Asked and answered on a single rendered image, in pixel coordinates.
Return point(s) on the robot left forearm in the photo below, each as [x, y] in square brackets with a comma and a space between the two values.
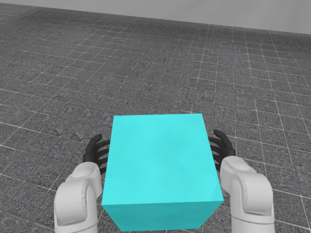
[75, 205]

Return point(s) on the left robot hand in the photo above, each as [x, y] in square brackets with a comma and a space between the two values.
[92, 154]

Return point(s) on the carton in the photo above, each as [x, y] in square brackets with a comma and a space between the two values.
[160, 173]

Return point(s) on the robot right forearm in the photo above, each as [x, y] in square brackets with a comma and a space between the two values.
[251, 197]

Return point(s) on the right robot hand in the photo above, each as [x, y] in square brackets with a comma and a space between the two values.
[224, 150]

